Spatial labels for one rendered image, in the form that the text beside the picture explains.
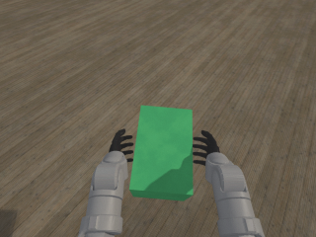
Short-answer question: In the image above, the robot left forearm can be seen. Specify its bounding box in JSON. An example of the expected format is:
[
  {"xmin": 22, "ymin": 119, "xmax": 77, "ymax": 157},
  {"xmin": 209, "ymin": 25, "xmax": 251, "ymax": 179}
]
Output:
[{"xmin": 78, "ymin": 150, "xmax": 128, "ymax": 237}]

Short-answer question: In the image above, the robot right hand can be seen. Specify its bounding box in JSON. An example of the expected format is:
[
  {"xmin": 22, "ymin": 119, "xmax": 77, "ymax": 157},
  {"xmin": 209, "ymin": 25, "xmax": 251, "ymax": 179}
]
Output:
[{"xmin": 193, "ymin": 130, "xmax": 220, "ymax": 166}]

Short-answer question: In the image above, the robot left hand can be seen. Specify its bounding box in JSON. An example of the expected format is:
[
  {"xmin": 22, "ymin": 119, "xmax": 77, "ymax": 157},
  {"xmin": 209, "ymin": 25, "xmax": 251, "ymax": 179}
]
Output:
[{"xmin": 109, "ymin": 129, "xmax": 133, "ymax": 162}]

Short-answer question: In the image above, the carton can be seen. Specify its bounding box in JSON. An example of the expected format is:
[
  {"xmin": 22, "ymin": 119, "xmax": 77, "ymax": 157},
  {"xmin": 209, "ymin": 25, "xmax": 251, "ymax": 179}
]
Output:
[{"xmin": 129, "ymin": 105, "xmax": 194, "ymax": 201}]

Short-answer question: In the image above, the robot right forearm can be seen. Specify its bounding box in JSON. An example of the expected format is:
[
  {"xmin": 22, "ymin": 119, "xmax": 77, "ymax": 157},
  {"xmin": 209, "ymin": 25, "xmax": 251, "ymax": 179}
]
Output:
[{"xmin": 205, "ymin": 152, "xmax": 265, "ymax": 237}]

